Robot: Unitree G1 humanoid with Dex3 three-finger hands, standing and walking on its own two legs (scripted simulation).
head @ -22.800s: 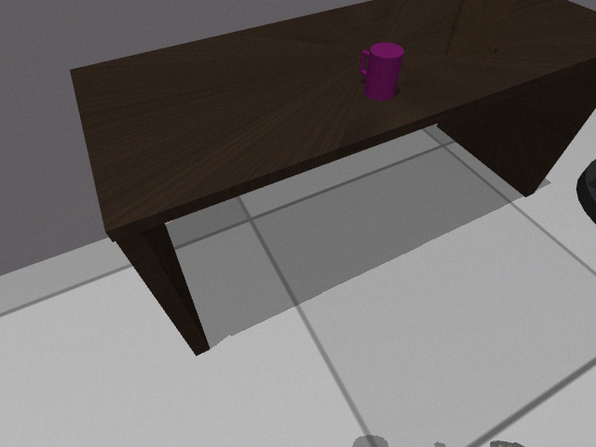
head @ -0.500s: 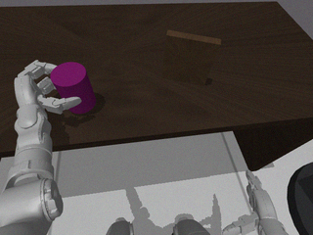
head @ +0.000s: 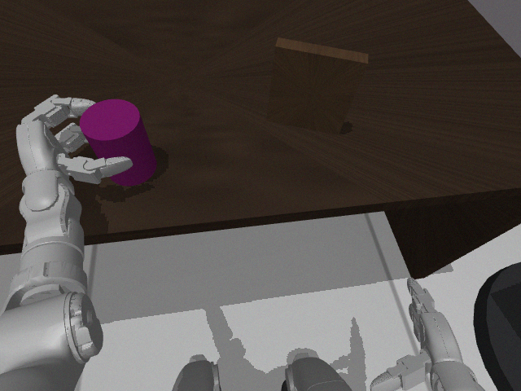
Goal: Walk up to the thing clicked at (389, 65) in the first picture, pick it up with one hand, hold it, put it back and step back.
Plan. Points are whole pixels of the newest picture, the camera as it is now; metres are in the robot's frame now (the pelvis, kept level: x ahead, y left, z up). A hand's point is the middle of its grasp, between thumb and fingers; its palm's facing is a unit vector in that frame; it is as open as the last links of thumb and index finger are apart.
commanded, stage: open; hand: left
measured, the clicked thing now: (120, 137) +0.49 +0.19 +0.07
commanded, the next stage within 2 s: withdraw in 0.22 s
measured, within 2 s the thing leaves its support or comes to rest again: neither
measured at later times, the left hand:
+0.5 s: hand (83, 136) +0.47 +0.23 +0.09, palm faces +0.25 -0.97 +0.02, open 17.0 cm
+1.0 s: hand out of the picture +0.46 +0.30 +0.20, palm faces +0.30 -0.93 -0.22, open 17.5 cm
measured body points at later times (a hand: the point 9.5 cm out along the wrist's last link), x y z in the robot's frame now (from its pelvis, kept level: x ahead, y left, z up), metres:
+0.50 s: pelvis +0.00 +0.00 +0.00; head +0.09 +0.02 +0.44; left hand +0.45 +0.28 +0.09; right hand +0.16 -0.27 -0.03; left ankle +0.03 +0.11 -0.69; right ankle -0.01 -0.14 -0.69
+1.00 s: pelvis +0.01 +0.00 +0.03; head +0.05 +0.00 +0.48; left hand +0.44 +0.34 +0.21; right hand +0.17 -0.27 -0.04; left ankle +0.03 +0.11 -0.69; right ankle -0.01 -0.14 -0.69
